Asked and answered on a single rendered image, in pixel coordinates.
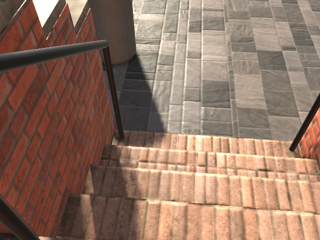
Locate stairs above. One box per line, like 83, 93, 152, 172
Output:
56, 129, 320, 240

